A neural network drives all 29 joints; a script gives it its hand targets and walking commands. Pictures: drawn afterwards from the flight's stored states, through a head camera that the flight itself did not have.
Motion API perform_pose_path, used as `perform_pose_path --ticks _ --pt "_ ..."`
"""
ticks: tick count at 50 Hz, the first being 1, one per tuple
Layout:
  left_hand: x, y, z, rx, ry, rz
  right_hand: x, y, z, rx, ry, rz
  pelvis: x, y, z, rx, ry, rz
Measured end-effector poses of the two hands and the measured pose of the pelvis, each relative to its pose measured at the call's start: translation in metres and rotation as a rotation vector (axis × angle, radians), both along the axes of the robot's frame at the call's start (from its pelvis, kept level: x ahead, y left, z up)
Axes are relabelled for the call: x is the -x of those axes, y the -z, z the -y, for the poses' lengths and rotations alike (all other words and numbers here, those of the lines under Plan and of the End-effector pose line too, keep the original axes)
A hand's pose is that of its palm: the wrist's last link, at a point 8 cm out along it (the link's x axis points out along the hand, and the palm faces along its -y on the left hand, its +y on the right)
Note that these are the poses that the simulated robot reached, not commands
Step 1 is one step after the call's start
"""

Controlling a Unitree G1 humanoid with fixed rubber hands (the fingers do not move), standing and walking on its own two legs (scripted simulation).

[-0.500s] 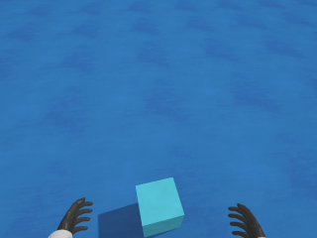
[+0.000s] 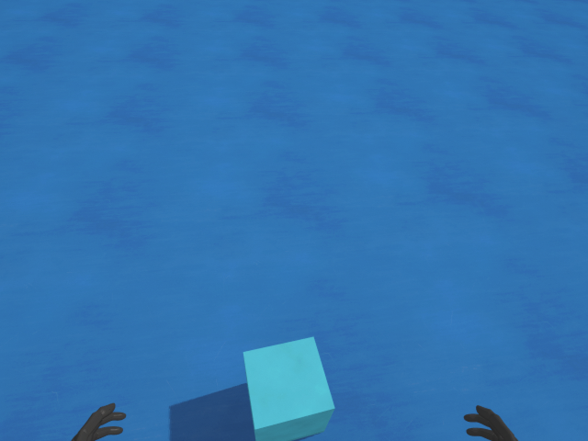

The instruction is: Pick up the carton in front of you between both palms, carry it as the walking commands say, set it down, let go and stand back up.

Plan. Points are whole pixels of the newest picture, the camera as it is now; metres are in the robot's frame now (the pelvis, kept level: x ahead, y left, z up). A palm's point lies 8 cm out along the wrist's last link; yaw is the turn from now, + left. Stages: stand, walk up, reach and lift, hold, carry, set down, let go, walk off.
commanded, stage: stand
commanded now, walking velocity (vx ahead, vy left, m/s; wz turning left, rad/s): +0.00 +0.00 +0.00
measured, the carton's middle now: (285, 393) +0.39 -0.01 -0.65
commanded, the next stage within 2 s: none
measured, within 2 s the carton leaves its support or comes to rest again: neither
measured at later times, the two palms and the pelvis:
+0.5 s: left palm out of the picture +0.10 +0.30 -0.10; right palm out of the picture +0.11 -0.30 -0.08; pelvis -0.01 +0.00 +0.01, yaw +0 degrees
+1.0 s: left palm out of the picture +0.07 +0.31 -0.10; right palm out of the picture +0.08 -0.31 -0.08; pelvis -0.02 +0.00 +0.01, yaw +0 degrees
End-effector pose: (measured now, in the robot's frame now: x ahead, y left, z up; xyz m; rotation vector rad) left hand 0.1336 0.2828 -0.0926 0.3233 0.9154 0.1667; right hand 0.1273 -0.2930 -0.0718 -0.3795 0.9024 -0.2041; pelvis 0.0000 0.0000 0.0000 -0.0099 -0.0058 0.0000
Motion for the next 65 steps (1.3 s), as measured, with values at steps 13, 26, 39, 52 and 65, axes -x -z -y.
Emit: perform_pose_path --ticks 13,26,39,52,65 --pt "0.007 0.003 -0.009 -0.009 -0.025 -0.049 0.0 0.007 -0.005 -0.011 0.005 -0.039 -0.003 -0.003 -0.003 -0.002 -0.002 0.015" --pt "0.031 0.005 -0.016 -0.017 -0.043 -0.107 0.021 0.009 0.003 0.001 0.022 -0.09 0.007 -0.007 -0.004 -0.004 -0.001 0.032" --pt "0.053 0.006 -0.021 -0.024 -0.051 -0.153 0.04 0.011 0.008 0.003 0.034 -0.133 0.016 -0.009 -0.003 -0.005 0.001 0.039" --pt "0.066 0.007 -0.025 -0.032 -0.057 -0.185 0.05 0.013 0.013 0.004 0.041 -0.161 0.022 -0.01 -0.002 -0.005 0.002 0.038" --pt "0.07 0.007 -0.026 -0.037 -0.06 -0.201 0.054 0.014 0.016 0.006 0.047 -0.178 0.023 -0.011 -0.001 -0.006 0.002 0.036"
